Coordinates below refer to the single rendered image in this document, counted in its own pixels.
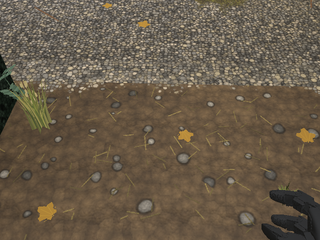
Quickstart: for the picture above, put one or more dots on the robot right hand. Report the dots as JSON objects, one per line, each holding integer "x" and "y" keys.
{"x": 304, "y": 229}

